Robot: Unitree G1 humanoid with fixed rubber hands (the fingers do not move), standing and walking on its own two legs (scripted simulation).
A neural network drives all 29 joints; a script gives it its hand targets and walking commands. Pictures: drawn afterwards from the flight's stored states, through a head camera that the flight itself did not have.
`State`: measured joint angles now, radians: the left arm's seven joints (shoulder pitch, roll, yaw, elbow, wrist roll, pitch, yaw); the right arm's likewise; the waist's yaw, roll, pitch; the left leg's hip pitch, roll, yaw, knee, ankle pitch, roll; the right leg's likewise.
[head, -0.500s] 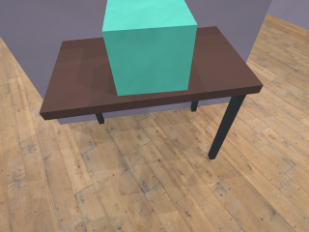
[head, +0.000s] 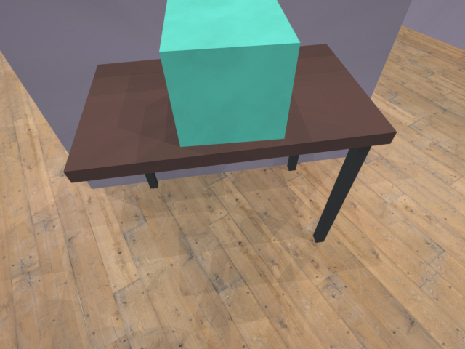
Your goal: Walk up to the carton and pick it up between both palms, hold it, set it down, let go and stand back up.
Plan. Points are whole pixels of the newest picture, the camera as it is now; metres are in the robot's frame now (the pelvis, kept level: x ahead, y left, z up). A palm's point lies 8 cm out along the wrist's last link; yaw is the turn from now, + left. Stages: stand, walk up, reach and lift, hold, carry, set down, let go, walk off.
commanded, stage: stand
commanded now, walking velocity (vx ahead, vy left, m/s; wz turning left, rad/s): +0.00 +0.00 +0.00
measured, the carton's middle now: (226, 69) +0.76 +0.03 +0.07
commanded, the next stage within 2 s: none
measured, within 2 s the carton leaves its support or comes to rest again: neither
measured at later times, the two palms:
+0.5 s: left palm out of the picture -0.05 +0.20 -0.15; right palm out of the picture -0.04 -0.19 -0.15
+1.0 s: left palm out of the picture -0.06 +0.20 -0.15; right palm out of the picture -0.04 -0.19 -0.15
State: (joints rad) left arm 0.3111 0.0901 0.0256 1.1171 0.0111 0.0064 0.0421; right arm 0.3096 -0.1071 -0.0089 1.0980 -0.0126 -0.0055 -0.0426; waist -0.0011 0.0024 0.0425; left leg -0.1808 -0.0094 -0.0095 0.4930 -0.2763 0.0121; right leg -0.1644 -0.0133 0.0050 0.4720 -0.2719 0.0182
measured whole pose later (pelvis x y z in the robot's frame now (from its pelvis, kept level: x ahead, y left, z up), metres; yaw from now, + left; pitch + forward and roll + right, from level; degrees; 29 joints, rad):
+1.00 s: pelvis -0.01 +0.01 +0.00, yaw +0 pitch -2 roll +0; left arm 0.34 0.08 0.00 1.17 0.01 0.00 0.04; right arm 0.33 -0.09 0.00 1.14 -0.01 -0.01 -0.04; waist 0.00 0.00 0.03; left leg -0.20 -0.02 -0.01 0.47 -0.24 0.02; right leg -0.19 -0.03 0.02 0.46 -0.24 0.03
